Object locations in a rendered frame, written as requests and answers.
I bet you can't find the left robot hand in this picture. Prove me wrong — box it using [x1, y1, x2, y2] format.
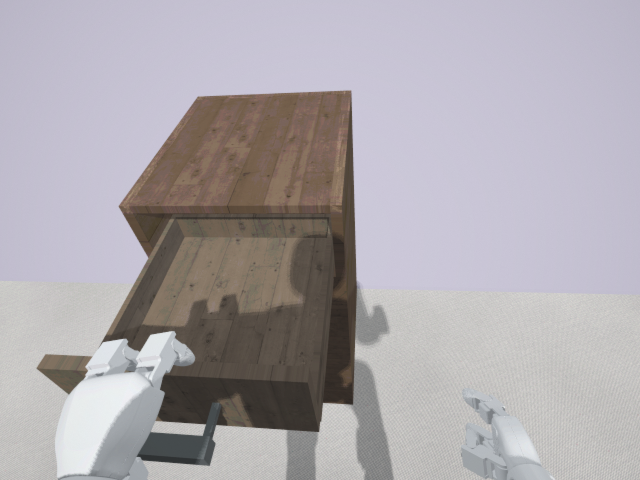
[55, 331, 195, 480]

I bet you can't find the drawer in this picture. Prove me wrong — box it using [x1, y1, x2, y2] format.
[36, 214, 335, 432]

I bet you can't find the handle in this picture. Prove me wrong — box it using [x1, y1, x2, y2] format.
[137, 402, 221, 466]

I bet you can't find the cabinet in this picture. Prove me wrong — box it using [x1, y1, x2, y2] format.
[119, 90, 357, 405]

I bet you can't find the right robot hand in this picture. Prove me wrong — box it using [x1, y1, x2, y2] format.
[461, 388, 542, 480]

